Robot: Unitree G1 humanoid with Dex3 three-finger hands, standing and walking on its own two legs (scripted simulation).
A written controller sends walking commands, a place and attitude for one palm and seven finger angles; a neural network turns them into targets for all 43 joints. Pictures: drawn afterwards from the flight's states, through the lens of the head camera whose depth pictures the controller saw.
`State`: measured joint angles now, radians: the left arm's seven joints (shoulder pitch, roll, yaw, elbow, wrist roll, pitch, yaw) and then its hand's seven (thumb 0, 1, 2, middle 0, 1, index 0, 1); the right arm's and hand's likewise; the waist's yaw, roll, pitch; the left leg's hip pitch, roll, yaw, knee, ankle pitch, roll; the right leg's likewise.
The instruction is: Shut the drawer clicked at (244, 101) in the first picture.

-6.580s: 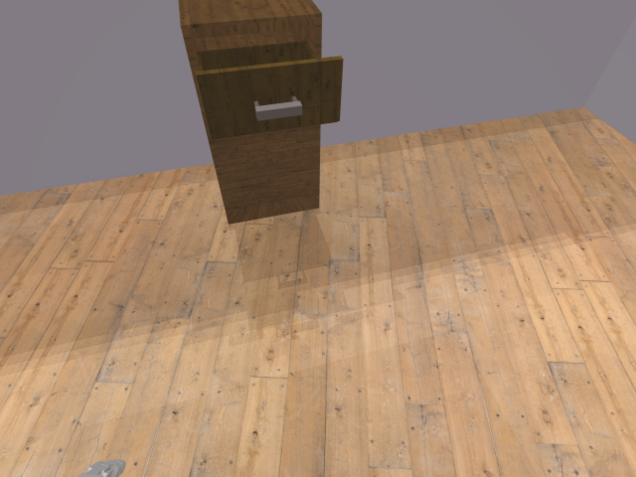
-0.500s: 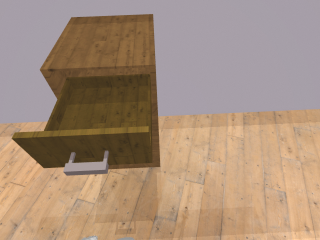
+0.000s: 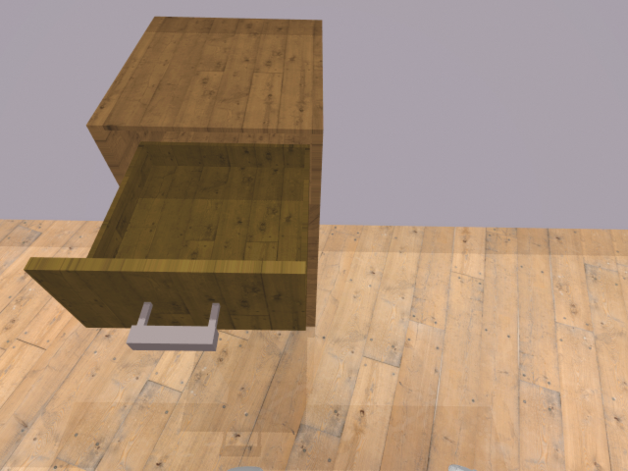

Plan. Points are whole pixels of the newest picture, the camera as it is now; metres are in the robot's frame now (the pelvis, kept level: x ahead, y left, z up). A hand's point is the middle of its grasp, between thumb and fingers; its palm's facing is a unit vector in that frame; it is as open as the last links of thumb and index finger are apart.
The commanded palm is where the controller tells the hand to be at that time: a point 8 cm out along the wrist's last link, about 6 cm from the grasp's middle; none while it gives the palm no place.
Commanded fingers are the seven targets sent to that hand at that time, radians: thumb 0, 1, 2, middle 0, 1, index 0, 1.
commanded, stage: come to a stop and stand still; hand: left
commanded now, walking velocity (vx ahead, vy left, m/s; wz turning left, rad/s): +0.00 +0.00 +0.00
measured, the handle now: (177, 323) +0.30 +0.23 -0.05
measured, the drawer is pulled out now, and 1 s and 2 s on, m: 0.30 0.30 0.30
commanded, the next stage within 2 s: look again from close up in 1.76 s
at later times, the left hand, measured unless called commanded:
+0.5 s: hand out of the picture -0.04 +0.12 -0.17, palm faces +0.09 -0.98 -0.20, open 7.3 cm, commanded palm none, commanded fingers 0.00 0.90 0.90 -0.20 -0.30 -0.20 -0.30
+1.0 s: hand out of the picture -0.10 +0.11 -0.17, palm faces +0.10 -0.99 -0.14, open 7.4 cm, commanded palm none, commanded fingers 0.00 0.90 0.90 -0.20 -0.30 -0.20 -0.30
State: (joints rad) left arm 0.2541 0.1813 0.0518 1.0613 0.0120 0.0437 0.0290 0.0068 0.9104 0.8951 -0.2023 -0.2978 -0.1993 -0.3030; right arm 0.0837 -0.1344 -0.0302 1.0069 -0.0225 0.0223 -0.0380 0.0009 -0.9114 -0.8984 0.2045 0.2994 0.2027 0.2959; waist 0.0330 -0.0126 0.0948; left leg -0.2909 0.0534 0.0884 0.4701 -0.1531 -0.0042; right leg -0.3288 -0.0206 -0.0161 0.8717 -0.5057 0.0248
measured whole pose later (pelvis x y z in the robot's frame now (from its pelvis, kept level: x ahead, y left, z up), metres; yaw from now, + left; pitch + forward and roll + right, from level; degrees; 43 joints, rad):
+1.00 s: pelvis -0.07 -0.04 +0.01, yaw +1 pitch -1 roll +0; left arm 0.34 0.10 0.02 1.15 0.01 0.00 0.02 0.01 0.91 0.90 -0.20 -0.30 -0.20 -0.30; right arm 0.39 -0.08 0.00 1.14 -0.02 0.00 -0.04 0.00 -0.90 -0.90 0.20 0.30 0.20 0.30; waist 0.00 -0.01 0.01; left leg -0.18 0.03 0.02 0.42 -0.21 -0.02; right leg -0.24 0.01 -0.07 0.42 -0.17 -0.04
